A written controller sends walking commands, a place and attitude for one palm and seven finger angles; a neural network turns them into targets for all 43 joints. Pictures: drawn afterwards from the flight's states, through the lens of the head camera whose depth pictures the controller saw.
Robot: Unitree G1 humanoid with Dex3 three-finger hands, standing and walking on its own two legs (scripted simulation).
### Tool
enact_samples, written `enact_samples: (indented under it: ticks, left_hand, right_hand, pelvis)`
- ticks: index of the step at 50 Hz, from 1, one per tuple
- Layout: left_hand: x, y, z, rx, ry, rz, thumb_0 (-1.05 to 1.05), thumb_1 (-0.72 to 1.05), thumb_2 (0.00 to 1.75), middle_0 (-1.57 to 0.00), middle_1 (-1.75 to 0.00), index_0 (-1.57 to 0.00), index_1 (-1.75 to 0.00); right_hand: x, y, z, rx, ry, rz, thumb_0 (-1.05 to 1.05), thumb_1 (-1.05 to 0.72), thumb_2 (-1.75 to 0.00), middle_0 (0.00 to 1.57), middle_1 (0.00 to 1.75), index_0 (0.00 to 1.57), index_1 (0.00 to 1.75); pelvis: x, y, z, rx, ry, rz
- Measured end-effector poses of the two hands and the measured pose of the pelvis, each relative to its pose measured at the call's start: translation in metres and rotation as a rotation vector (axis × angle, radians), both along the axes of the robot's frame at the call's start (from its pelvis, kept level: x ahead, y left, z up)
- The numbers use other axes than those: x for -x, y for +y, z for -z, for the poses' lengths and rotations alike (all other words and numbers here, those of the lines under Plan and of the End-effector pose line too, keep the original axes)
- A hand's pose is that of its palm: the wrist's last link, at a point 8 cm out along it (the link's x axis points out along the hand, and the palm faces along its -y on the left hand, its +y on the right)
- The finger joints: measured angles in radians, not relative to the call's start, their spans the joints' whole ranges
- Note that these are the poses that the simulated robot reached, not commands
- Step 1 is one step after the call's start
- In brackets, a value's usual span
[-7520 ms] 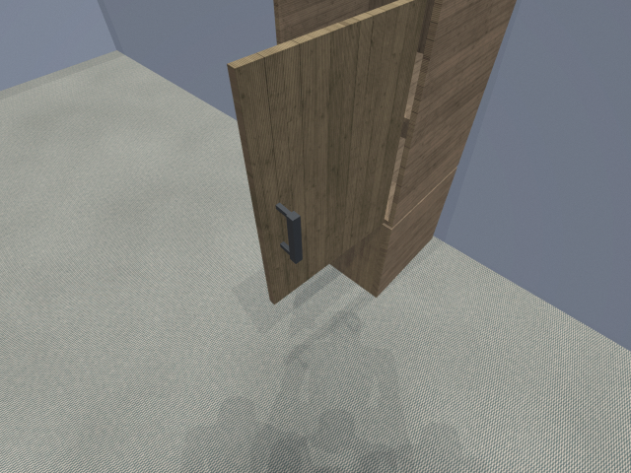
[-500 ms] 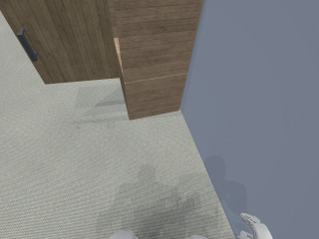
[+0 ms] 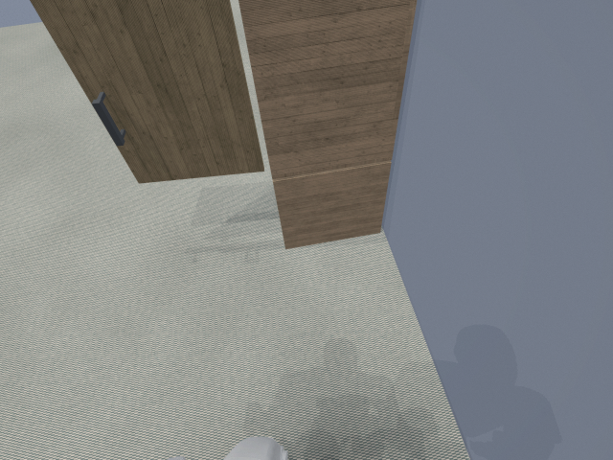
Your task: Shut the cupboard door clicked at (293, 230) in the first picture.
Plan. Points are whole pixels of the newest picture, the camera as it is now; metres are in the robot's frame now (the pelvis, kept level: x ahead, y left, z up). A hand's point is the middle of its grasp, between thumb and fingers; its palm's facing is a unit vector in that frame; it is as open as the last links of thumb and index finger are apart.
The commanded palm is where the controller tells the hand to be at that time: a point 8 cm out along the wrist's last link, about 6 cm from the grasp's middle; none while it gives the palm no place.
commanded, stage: take the last steps up to it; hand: left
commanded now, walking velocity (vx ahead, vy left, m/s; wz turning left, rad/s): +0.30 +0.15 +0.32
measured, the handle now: (111, 119) +0.89 +0.56 -0.09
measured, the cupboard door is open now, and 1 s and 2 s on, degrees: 85 85 85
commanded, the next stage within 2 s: come to a stop and stand still in 1.34 s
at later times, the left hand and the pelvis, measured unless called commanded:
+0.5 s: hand out of the picture -0.05 +0.26 -0.18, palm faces +0.25 -0.95 -0.19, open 7.4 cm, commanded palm none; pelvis +0.06 +0.09 -0.01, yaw +8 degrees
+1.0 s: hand (157, 325) +0.35 +0.31 -0.16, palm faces +0.12 -0.97 -0.20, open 7.4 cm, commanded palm none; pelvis +0.24 +0.12 -0.01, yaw +8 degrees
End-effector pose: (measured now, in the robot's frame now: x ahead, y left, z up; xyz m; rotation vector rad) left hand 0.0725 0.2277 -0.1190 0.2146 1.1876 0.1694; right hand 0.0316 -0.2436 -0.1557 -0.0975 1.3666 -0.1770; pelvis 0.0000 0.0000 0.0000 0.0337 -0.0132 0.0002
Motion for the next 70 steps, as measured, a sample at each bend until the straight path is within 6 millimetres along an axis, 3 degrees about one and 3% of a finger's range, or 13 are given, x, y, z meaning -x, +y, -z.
enact_samples:
  ticks: [6,11,18,22,24,26,35,42,47,51,61,65,70]
  left_hand:
    - [0.038,0.005,0.000,0.007,0.042,-0.091,0.00,0.93,0.90,-0.21,-0.30,-0.20,-0.30]
    - [0.085,0.014,0.005,0.035,0.122,-0.192,0.00,0.92,0.90,-0.21,-0.30,-0.20,-0.30]
    - [0.154,0.035,0.017,0.095,0.312,-0.321,0.01,0.91,0.90,-0.21,-0.30,-0.20,-0.30]
    - [0.165,0.060,0.033,0.127,0.406,-0.345,0.01,0.91,0.90,-0.21,-0.30,-0.20,-0.30]
    - [0.148,0.074,0.034,0.124,0.405,-0.332,0.01,0.91,0.90,-0.20,-0.30,-0.20,-0.30]
    - [0.119,0.089,0.032,0.118,0.357,-0.311,0.01,0.91,0.90,-0.20,-0.30,-0.20,-0.30]
    - [-0.056,0.137,0.015,0.072,0.053,-0.188,0.01,0.91,0.90,-0.20,-0.30,-0.20,-0.30]
    - [-0.183,0.141,0.008,0.049,-0.063,-0.079,0.01,0.91,0.90,-0.20,-0.30,-0.20,-0.30]
    - [-0.256,0.131,0.013,0.039,-0.139,-0.037,0.01,0.91,0.90,-0.20,-0.30,-0.20,-0.30]
    - [-0.259,0.125,0.011,0.050,-0.111,-0.089,0.00,0.91,0.90,-0.20,-0.30,-0.20,-0.30]
    - [-0.206,0.151,0.001,0.025,0.142,-0.237,-0.02,0.95,0.90,-0.20,-0.30,-0.20,-0.30]
    - [-0.188,0.154,0.006,0.072,0.243,-0.290,-0.01,0.93,0.90,-0.20,-0.30,-0.20,-0.30]
    - [-0.183,0.167,0.023,0.140,0.354,-0.346,0.00,0.92,0.90,-0.20,-0.30,-0.20,-0.30]
  right_hand:
    - [-0.018,-0.002,-0.011,0.009,0.006,-0.074,0.01,-0.91,-0.90,0.20,0.29,0.19,0.29]
    - [-0.058,0.013,-0.020,0.018,-0.032,-0.168,0.01,-0.91,-0.90,0.19,0.29,0.19,0.29]
    - [-0.148,0.069,-0.036,0.032,-0.180,-0.305,0.01,-0.91,-0.90,0.19,0.29,0.19,0.29]
    - [-0.184,0.106,-0.034,0.055,-0.292,-0.338,0.01,-0.91,-0.90,0.19,0.29,0.19,0.29]
    - [-0.183,0.118,-0.034,0.059,-0.291,-0.327,0.00,-0.91,-0.90,0.19,0.29,0.20,0.29]
    - [-0.174,0.127,-0.033,0.056,-0.253,-0.307,0.00,-0.91,-0.90,0.20,0.29,0.20,0.29]
    - [-0.104,0.136,-0.022,0.052,0.024,-0.183,0.00,-0.94,-0.90,0.20,0.30,0.20,0.29]
    - [-0.065,0.150,-0.013,0.003,0.246,-0.089,0.00,-0.92,-0.90,0.20,0.29,0.20,0.29]
    - [-0.073,0.157,-0.005,-0.045,0.368,-0.044,0.00,-0.91,-0.90,0.20,0.29,0.20,0.29]
    - [-0.130,0.154,-0.005,-0.050,0.331,-0.059,0.01,-0.91,-0.90,0.20,0.30,0.20,0.29]
    - [-0.354,0.166,-0.016,-0.010,-0.039,-0.188,0.01,-0.93,-0.90,0.19,0.29,0.19,0.29]
    - [-0.432,0.188,-0.023,0.004,-0.139,-0.259,0.01,-0.93,-0.90,0.19,0.29,0.19,0.29]
    - [-0.513,0.235,-0.027,0.026,-0.240,-0.341,0.01,-0.92,-0.90,0.19,0.29,0.19,0.29]
  pelvis:
    - [-0.003,-0.003,-0.006,-0.005,0.001,-0.054]
    - [-0.011,0.008,-0.008,-0.002,0.006,-0.097]
    - [-0.031,0.047,-0.004,0.007,0.011,-0.137]
    - [-0.046,0.078,0.011,0.026,0.005,-0.145]
    - [-0.053,0.088,0.010,0.025,0.002,-0.137]
    - [-0.062,0.098,0.005,0.027,0.004,-0.137]
    - [-0.114,0.126,-0.005,0.010,0.008,-0.140]
    - [-0.169,0.131,0.003,-0.007,0.016,-0.127]
    - [-0.218,0.125,0.017,0.000,0.016,-0.127]
    - [-0.247,0.123,0.009,0.006,0.001,-0.142]
    - [-0.316,0.145,-0.010,0.012,0.026,-0.150]
    - [-0.343,0.167,-0.009,0.017,0.023,-0.159]
    - [-0.381,0.205,0.004,0.026,0.020,-0.163]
